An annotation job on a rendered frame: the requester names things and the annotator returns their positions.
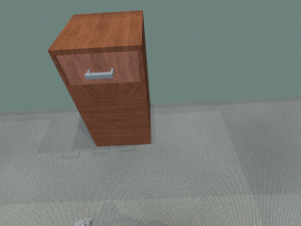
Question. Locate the drawer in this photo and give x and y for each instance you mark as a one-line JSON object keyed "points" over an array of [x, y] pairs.
{"points": [[125, 64]]}

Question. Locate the handle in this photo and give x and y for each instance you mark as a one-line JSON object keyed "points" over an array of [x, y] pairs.
{"points": [[103, 75]]}

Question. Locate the cabinet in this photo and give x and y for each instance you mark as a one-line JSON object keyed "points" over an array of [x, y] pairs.
{"points": [[115, 114]]}

